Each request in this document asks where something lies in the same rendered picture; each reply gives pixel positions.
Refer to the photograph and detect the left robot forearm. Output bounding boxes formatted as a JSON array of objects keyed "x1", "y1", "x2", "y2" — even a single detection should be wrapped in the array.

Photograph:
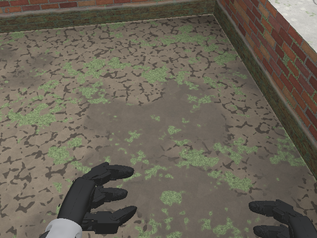
[{"x1": 39, "y1": 218, "x2": 82, "y2": 238}]

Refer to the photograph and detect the robot left hand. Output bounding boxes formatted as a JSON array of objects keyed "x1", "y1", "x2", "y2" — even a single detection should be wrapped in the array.
[{"x1": 57, "y1": 162, "x2": 138, "y2": 234}]

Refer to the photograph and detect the robot right hand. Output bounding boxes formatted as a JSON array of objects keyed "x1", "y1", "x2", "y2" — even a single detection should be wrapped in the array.
[{"x1": 249, "y1": 199, "x2": 317, "y2": 238}]

